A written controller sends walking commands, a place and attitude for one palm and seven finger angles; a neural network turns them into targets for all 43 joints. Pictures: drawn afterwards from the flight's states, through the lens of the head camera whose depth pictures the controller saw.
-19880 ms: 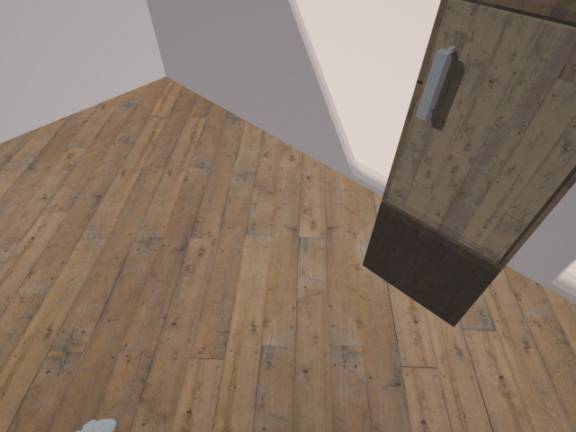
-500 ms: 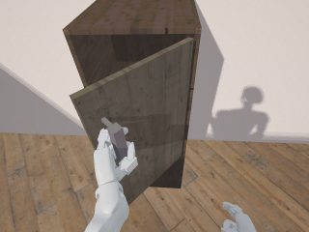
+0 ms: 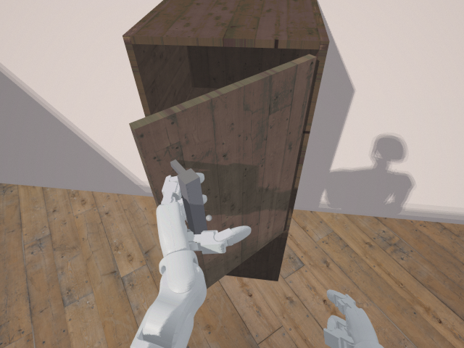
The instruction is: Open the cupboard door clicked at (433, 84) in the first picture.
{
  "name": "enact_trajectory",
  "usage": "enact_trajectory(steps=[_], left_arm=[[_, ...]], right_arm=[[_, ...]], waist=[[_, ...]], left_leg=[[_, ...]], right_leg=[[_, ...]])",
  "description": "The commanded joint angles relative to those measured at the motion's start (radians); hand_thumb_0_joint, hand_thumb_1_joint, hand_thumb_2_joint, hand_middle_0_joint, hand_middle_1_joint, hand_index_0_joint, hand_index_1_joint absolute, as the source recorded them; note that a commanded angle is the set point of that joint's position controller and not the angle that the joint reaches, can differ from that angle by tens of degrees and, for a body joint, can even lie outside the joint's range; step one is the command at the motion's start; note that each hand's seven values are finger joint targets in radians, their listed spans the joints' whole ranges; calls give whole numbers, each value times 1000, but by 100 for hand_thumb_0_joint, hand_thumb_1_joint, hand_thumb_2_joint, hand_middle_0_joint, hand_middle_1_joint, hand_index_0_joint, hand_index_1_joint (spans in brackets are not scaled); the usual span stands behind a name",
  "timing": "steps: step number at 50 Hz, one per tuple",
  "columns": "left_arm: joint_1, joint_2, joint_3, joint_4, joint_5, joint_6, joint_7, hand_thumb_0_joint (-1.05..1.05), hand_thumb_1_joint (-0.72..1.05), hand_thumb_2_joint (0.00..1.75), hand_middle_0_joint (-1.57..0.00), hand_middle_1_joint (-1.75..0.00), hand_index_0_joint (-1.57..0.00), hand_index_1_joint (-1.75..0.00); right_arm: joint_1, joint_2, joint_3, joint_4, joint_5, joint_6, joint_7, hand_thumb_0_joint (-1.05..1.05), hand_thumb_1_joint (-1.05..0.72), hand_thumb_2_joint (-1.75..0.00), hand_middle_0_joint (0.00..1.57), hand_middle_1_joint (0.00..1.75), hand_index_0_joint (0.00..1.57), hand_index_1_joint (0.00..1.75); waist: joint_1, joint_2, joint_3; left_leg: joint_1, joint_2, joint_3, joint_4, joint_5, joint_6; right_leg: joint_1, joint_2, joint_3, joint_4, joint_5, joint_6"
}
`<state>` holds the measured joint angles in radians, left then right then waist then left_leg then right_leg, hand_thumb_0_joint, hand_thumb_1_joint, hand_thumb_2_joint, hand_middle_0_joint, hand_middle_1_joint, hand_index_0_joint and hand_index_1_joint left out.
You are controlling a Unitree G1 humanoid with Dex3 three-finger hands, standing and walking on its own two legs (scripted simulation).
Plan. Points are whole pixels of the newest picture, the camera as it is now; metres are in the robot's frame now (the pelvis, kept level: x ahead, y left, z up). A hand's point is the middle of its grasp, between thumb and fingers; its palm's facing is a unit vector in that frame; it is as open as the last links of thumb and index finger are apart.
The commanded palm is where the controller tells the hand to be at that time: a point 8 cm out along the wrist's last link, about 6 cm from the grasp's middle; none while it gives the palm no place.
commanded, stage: open thumb and fingers to let go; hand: left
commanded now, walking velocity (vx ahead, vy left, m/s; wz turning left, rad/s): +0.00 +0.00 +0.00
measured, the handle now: (188, 201) +0.33 +0.11 +0.10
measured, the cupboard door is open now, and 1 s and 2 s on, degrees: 45 50 48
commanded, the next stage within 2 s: slide the hand sideways off the handle in 0.32 s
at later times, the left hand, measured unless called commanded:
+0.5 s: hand (205, 222) +0.29 +0.07 +0.11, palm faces +0.18 -0.98 -0.03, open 14.8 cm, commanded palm +0.25 +0.10 +0.10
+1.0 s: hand (203, 249) +0.24 +0.06 +0.11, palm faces -0.13 -0.99 +0.00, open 16.1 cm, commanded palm +0.21 +0.13 +0.10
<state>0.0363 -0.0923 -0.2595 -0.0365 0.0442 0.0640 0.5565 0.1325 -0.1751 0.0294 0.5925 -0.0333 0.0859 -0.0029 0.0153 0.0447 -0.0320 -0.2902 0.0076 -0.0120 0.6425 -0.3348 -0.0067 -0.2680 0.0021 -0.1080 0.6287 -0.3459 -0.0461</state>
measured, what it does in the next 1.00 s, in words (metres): stands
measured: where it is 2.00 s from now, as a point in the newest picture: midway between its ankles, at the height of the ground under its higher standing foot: outside the picture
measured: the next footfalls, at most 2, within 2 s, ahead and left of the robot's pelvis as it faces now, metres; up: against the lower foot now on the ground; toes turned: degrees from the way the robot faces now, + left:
none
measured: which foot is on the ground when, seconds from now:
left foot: down 0.00-1.00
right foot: down 0.00-1.00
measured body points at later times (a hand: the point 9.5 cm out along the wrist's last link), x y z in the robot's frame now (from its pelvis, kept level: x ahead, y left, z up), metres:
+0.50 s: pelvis -0.01 +0.02 +0.00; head -0.02 +0.01 +0.45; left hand +0.27 +0.12 +0.11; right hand +0.18 -0.18 -0.09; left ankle +0.01 +0.12 -0.72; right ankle +0.00 -0.09 -0.72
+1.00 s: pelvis +0.00 +0.01 +0.00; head -0.02 +0.00 +0.45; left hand +0.24 +0.12 +0.11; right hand +0.17 -0.20 -0.08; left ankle +0.01 +0.12 -0.72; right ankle +0.00 -0.09 -0.72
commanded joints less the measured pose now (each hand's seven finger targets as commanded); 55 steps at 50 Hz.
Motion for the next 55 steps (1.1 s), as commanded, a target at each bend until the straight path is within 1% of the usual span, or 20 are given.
enact_trajectory(steps=[1,8,11,15,20,21,22,23,24,26,28,30,32,36,39,41,47,50,52,55], left_arm=[[-277,-133,-49,-216,37,-53,3,0,-50,30,-27,-100,-27,-100],[-266,-140,-46,-230,29,-36,14,0,-50,30,-21,-65,-21,-65],[-301,-136,-41,-201,30,-28,20,0,-50,30,-18,-50,-18,-50],[-351,-148,-42,-185,33,-24,33,0,-50,30,-15,-30,-15,-30],[-348,-167,-62,-186,33,-18,34,0,-50,30,-15,-30,-15,-30],[-346,-159,-53,-165,33,-16,34,0,-50,30,-15,-30,-15,-30],[-335,-58,-227,-160,113,-61,-180,0,-50,30,-15,-30,-15,-30],[-402,10,-153,-222,74,-110,-291,0,-50,30,-15,-30,-15,-30],[-407,39,-149,-246,55,-141,-378,0,-50,30,-15,-30,-15,-30],[-405,57,-147,-218,-18,-163,-527,0,-50,30,-15,-30,-15,-30],[-349,53,-84,-208,-106,-158,-578,0,-50,30,-15,-30,-15,-30],[-329,49,-24,-188,-163,-135,-561,0,-50,30,-15,-30,-15,-30],[-285,64,21,-220,-171,-131,-519,0,-50,30,-15,-30,-15,-30],[-175,102,42,-273,-121,-143,-451,0,-50,30,-15,-30,-15,-30],[-145,134,69,-310,-109,-149,-444,0,-50,30,-15,-30,-15,-30],[-67,177,112,-350,-100,-153,-442,0,-50,30,-15,-30,-15,-30],[55,174,110,-427,-105,-145,-462,0,-50,30,-15,-30,-15,-30],[145,192,133,-479,-117,-152,-480,0,-50,30,-15,-30,-15,-30],[182,205,140,-484,-123,-154,-498,0,-50,30,-15,-30,-15,-30],[250,242,184,-535,-137,-172,-527,0,-50,30,-15,-30,-15,-30]], right_arm=[[-139,-78,-32,-163,4,-41,2,0,-90,-90,20,30,20,30],[-150,-79,-34,-170,5,-30,9,0,-90,-90,20,30,20,30],[-157,-80,-30,-159,6,-29,9,0,-90,-90,20,30,20,30],[-161,-80,-29,-150,5,-30,8,0,-90,-90,20,30,20,30],[-161,-78,-30,-150,6,-31,14,0,-90,-90,20,30,20,30],[-162,-79,-29,-146,7,-29,12,0,-90,-90,20,30,20,30],[-72,-114,-31,-130,3,-21,16,0,-90,-90,20,30,20,30],[-62,-110,-33,-164,14,-25,3,0,-90,-90,20,30,20,30],[-62,-110,-29,-182,18,-33,-10,0,-90,-90,20,30,20,30],[-56,-113,-15,-203,35,-55,-23,0,-90,-90,20,30,20,30],[-78,-105,-4,-226,49,-84,-32,0,-90,-90,20,30,20,30],[-97,-107,4,-231,57,-108,-37,0,-90,-90,20,30,20,30],[-105,-107,3,-236,57,-124,-31,0,-90,-90,20,30,20,30],[-87,-106,-4,-244,49,-135,-5,0,-90,-90,20,30,20,30],[-93,-103,-1,-255,45,-133,-1,0,-90,-90,20,30,20,30],[-91,-103,-5,-262,43,-130,-1,0,-90,-90,20,30,20,30],[-91,-99,-2,-279,46,-126,-1,0,-90,-90,20,30,20,30],[-74,-103,-9,-287,44,-137,-3,0,-90,-90,20,30,20,30],[-60,-106,-9,-288,46,-145,-6,0,-90,-90,20,30,20,30],[-42,-111,-17,-292,43,-164,-13,0,-90,-90,20,30,20,30]], waist=[[-7,-87,-167],[5,-96,-183],[0,-100,-146],[-5,-113,-155],[-3,-93,-170],[-1,-125,-151],[-90,-171,-89],[-64,-120,-171],[-55,-79,-219],[-64,-27,-199],[-42,-47,-171],[-31,-105,-111],[-7,-92,-129],[14,-115,-135],[16,-115,-109],[35,-84,-137],[16,-65,-82],[18,-68,-116],[6,-106,-91],[14,-95,-132]], left_leg=[[68,-9,-15,-63,206,24],[55,-3,-16,-66,219,20],[45,-3,-22,-68,181,20],[42,-6,-27,-67,156,19],[39,-7,-28,-65,160,17],[32,-6,-35,-70,151,17],[67,-8,-28,-69,175,36],[64,-13,-26,-64,189,40],[85,-17,-21,-57,194,43],[91,-23,-29,-60,165,44],[67,-22,-39,-77,110,36],[30,-18,-48,-99,34,31],[36,-15,-48,-116,28,25],[30,-4,-38,-120,76,23],[22,-6,-15,-120,66,28],[31,-8,-3,-115,103,28],[24,-9,14,-108,111,30],[30,-13,22,-91,142,32],[14,-12,20,-80,143,34],[14,-19,24,-55,176,38]], right_leg=[[0,-16,52,-109,203,7],[10,-9,41,-90,209,2],[-12,-9,43,-109,150,2],[-27,-8,40,-105,110,1],[-28,-6,34,-90,120,-2],[-29,-6,31,-99,108,-1],[-78,-10,66,-89,181,8],[-48,-10,64,-66,223,3],[-26,-10,66,-55,242,-1],[-40,-11,62,-59,217,-5],[-43,-3,49,-74,148,-1],[-64,2,40,-99,53,9],[-46,1,37,-96,33,8],[-20,4,38,-84,71,6],[-16,1,55,-103,62,9],[16,0,65,-103,103,6],[7,-2,72,-116,133,13],[22,-1,75,-106,188,18],[12,-3,79,-107,201,25],[30,-8,94,-94,269,32]])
